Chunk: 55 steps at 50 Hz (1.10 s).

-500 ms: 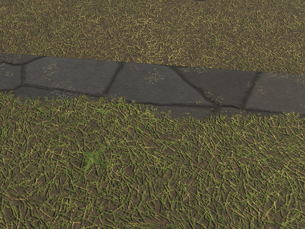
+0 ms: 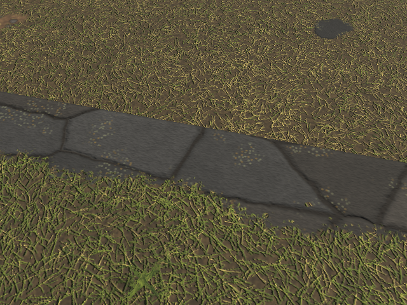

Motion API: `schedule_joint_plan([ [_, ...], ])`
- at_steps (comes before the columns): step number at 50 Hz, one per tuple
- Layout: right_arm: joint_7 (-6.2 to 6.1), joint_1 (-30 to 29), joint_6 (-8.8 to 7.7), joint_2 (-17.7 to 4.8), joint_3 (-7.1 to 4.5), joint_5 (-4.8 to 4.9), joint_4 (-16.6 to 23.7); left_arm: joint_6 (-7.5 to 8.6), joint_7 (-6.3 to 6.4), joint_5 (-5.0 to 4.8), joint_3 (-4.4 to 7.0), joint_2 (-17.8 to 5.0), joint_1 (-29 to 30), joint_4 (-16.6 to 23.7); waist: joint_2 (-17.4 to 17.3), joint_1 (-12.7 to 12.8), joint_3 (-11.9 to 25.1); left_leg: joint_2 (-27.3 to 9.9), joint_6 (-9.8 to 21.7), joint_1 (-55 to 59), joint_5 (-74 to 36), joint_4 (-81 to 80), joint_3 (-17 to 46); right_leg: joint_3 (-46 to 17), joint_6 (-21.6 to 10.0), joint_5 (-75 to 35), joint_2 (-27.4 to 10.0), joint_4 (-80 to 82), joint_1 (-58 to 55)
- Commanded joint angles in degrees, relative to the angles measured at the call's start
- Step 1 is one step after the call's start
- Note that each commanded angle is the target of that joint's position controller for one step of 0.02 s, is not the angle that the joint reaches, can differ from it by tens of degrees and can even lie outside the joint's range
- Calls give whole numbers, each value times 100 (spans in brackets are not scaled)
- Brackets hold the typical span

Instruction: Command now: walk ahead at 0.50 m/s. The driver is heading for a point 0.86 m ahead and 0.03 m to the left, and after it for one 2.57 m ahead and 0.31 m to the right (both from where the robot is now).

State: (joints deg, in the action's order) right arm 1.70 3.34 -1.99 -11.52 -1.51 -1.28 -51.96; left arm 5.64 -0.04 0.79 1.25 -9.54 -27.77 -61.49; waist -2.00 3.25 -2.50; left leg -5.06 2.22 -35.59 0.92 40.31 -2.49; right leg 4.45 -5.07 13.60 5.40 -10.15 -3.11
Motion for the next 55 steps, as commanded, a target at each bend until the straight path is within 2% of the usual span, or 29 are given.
schedule_joint_plan([
  [1,-12,-705,-91,-298,-27,12,494,29,69,45,121,-775,-444,56,587,7,-433,172,102,-167,57,-415,-167,-788,-631,-2745,-1725,123,-87],
  [3,-20,-749,-137,-354,-51,10,559,7,110,80,142,-832,-428,9,579,-57,-440,249,244,-54,442,-644,-177,-782,-631,-3218,-1860,-133,-410],
  [5,-67,-232,-198,-426,-110,10,424,-5,134,90,165,-913,-228,14,628,-340,-184,533,439,845,879,-935,-311,-618,-503,-4554,-1833,-822,-408],
  [6,-111,487,-241,-503,-172,-1,182,-22,125,75,175,-951,-145,9,582,-636,175,731,560,1710,847,-1213,-402,-507,-422,-5045,-1715,-1636,-306],
  [7,-170,1501,-301,-702,-273,-73,-154,-25,111,38,155,-911,-61,54,422,-1027,718,572,747,3101,649,-1386,-198,-328,-304,-4498,-1486,-2788,361],
  [8,-237,2449,-337,-1248,-421,-229,-303,-9,70,-97,63,-603,-154,282,-291,-1222,1502,-898,1184,4790,1189,-1493,1579,-39,-118,-2322,-1043,-4679,1937],
  [9,-174,2500,-272,-1510,-490,-170,-317,-26,41,-183,68,-389,-685,246,-1094,-962,1965,-2055,1878,5537,1164,-2235,4007,-161,1,1817,-64,-6364,3486],
  [10,-136,1969,-217,-1206,-440,43,-280,-63,55,-29,197,-817,-126,290,-247,-807,1249,-1697,1666,4867,1666,-2441,3625,-749,-88,1338,-468,-6609,3939],
  [11,-115,1397,-232,-858,-343,84,-182,-32,20,0,197,-753,347,455,-98,-624,500,-1492,1470,3983,1520,-2654,2799,-721,-94,767,-696,-6366,4004],
  [12,-96,1126,-273,-588,-271,60,-162,-30,2,13,193,-646,546,482,62,-459,187,-1205,1260,3370,1074,-2871,2249,-699,-77,428,-880,-6029,3776],
  [14,-139,1162,-341,-276,-168,68,-311,-170,-61,134,181,-453,416,429,-83,-174,50,-798,991,2717,440,-3084,1502,-645,51,227,-1039,-5594,3257],
  [16,-162,1519,-425,-371,-171,77,-476,-269,-117,151,189,-382,480,471,-84,-104,54,-701,1003,2636,-134,-3160,1209,-527,147,109,-1040,-5406,3235],
  [18,-173,1739,-450,-534,-194,82,-564,-334,-144,150,197,-411,911,630,-88,-114,-94,-631,1006,2641,-171,-3317,998,-433,241,-237,-1124,-5103,3593],
  [20,-175,1969,-437,-536,-175,78,-620,-360,-155,128,199,-467,1465,819,-94,-226,-246,-566,976,2772,-263,-3425,881,-352,325,-643,-1191,-4655,3982],
  [26,-203,2606,-426,-512,-122,62,-791,-328,-164,42,107,-393,2695,1221,-153,-558,-358,-484,846,3363,-1035,-3356,560,-76,356,-1385,-1004,-3058,4005],
  [31,-283,2869,-379,-583,-140,-23,-947,-250,-144,42,114,-497,3189,1464,-186,-631,-454,-788,931,4261,-1836,-2935,555,-13,104,-883,-832,-2413,4014],
  [33,-306,2672,-370,-659,-163,-36,-940,-190,-111,40,157,-556,2819,1390,-228,-390,-282,-796,822,4305,-3069,-2378,407,101,-92,-453,-595,-2137,3299],
  [34,-304,2590,-359,-712,-179,-35,-942,-154,-73,45,213,-635,2256,1210,-244,-156,6,-733,749,4258,-3763,-1736,331,178,-206,-335,-395,-1974,2586],
  [35,-288,2487,-339,-708,-174,4,-927,-100,-23,84,288,-738,1289,876,-83,250,484,-521,631,3912,-3727,-675,133,223,-353,-628,-284,-1613,1404],
  [36,-266,2415,-353,-578,-122,70,-761,-54,41,226,416,-1140,249,636,261,603,1144,-278,512,2726,-2132,863,-21,-815,-651,-342,-1240,-1579,-158],
  [37,-196,3072,-347,10,-20,304,-650,-79,32,286,570,-1744,-198,587,1578,367,1916,822,225,620,2044,3209,-346,-3678,-1552,-78,-3004,-1064,-1760],
  [38,-216,2717,-333,-587,-188,132,-698,-176,-23,44,527,-1470,237,621,779,281,1709,762,322,64,2675,3757,491,-4175,-1495,203,-2831,-585,-1321],
  [39,-205,2197,-343,-577,-212,89,-504,-175,-40,-13,438,-1181,914,728,595,31,790,450,354,-191,2188,3669,534,-3180,-1297,192,-2641,-483,-475],
  [40,-189,1906,-365,-495,-202,76,-438,-129,-65,10,345,-828,1228,761,325,-93,384,262,349,-33,1813,3344,529,-2602,-1115,-306,-2387,-267,231],
  [42,-147,1973,-230,-289,-200,-49,-464,-54,-15,4,223,-458,1270,618,452,-437,87,37,259,523,1580,2750,505,-1738,-737,-928,-1908,-36,1082],
  [43,-114,2044,-160,-187,-195,-76,-492,-12,1,10,207,-444,1119,539,496,-493,100,44,210,679,1543,2625,452,-1564,-703,-1146,-1830,8,1203],
  [46,-53,1662,-35,-164,-199,-101,-335,67,23,0,251,-716,725,397,482,-544,-22,-37,64,388,1230,2210,285,-1235,-762,-1419,-1725,207,1273],
  [50,-26,584,0,-230,-171,-50,51,37,21,-1,210,-682,322,323,489,-333,-298,-152,-115,-162,464,1109,117,-980,-711,-1531,-1595,411,1051],
  [55,-40,-278,-23,-170,-93,1,337,22,53,10,186,-722,-209,182,556,-60,-342,46,-62,-92,10,-57,-119,-754,-668,-2215,-1619,276,419],
])
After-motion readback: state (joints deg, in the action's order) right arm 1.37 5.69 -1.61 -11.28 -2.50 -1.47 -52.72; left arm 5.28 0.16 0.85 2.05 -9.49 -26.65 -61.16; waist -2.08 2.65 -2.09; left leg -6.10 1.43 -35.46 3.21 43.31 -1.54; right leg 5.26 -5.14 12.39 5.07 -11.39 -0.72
